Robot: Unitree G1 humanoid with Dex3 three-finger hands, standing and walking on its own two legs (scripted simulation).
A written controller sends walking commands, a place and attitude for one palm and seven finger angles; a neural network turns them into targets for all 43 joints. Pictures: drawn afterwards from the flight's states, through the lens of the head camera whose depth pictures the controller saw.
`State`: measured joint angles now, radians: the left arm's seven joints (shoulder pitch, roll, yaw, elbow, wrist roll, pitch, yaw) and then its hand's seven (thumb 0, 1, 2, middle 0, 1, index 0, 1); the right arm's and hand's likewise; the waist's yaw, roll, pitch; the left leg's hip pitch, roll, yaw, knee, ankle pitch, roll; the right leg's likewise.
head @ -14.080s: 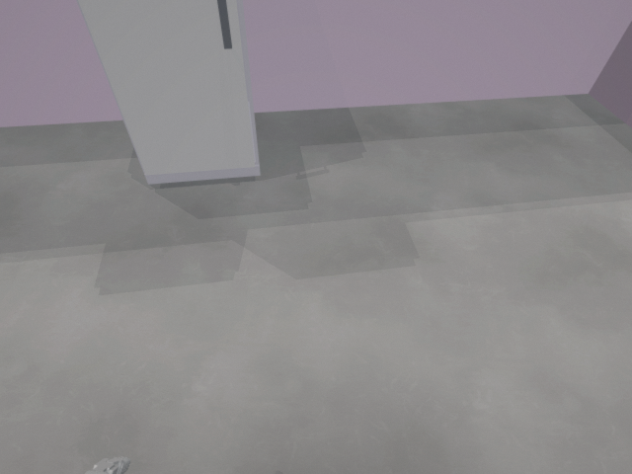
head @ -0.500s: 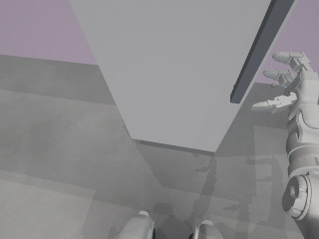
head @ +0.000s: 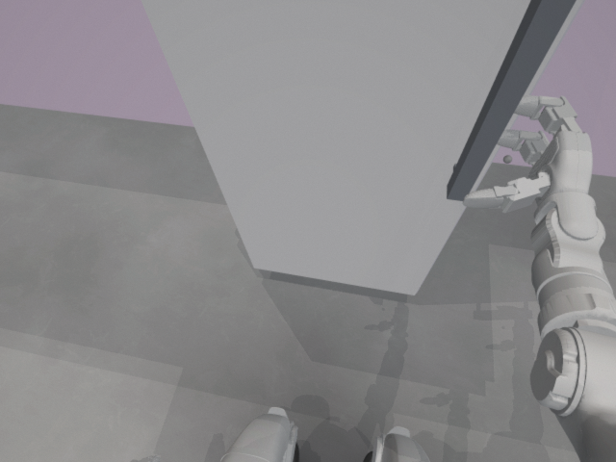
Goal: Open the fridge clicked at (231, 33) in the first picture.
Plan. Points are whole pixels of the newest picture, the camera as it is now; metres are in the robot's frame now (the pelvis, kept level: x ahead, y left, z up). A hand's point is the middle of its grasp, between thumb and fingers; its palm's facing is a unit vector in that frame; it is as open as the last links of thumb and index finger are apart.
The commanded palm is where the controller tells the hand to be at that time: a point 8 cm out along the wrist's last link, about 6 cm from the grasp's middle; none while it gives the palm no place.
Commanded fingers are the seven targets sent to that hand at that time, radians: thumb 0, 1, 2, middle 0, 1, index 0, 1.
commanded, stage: feel for the door with the fingertips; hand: right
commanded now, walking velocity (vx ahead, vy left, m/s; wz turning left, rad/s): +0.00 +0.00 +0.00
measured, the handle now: (505, 79) +0.56 -0.13 +0.16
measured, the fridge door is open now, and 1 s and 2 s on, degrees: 0 0 0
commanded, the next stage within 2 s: slide the fingers in behind the handle in 0.20 s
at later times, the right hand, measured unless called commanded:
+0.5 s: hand (506, 151) +0.51 -0.15 +0.09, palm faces +0.01 +1.00 -0.02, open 13.7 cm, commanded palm +0.49 -0.21 +0.08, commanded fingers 0.00 0.50 -0.30 0.30 1.20 0.30 1.20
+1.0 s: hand (497, 157) +0.51 -0.15 +0.08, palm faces +0.00 +1.00 +0.01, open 14.0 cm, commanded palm +0.48 -0.19 +0.08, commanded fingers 0.00 0.50 -0.30 0.30 1.20 0.30 1.20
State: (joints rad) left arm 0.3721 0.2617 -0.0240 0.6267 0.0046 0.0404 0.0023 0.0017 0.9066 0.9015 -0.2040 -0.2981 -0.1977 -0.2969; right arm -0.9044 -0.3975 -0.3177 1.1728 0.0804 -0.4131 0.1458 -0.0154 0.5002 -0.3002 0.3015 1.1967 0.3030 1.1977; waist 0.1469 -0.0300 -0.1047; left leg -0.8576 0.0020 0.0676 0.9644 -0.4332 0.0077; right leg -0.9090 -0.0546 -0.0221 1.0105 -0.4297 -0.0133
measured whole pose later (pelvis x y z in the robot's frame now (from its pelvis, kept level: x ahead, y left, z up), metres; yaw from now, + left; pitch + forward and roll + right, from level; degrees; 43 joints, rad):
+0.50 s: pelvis +0.00 +0.00 +0.00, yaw +0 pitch +20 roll +2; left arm 0.41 0.27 -0.03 0.64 0.01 0.05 0.00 0.00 0.91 0.90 -0.20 -0.30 -0.20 -0.30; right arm -0.95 -0.44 -0.34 1.20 0.07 -0.40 0.16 -0.02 0.50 -0.30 0.35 1.23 0.35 1.24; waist 0.16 -0.04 -0.10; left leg -0.89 -0.01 0.07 0.97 -0.43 0.02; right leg -0.95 -0.06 -0.01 1.02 -0.43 -0.01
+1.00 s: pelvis +0.01 -0.01 +0.00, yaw +0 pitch +19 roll +3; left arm 0.38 0.25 -0.02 0.63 0.01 0.05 -0.01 0.00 0.91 0.90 -0.20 -0.30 -0.20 -0.30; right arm -0.89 -0.35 -0.30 1.14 0.08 -0.41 0.11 -0.02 0.50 -0.30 0.30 1.20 0.30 1.20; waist 0.15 -0.03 -0.12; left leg -0.86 0.00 0.06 0.96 -0.44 0.00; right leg -0.92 -0.05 -0.02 1.02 -0.44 -0.02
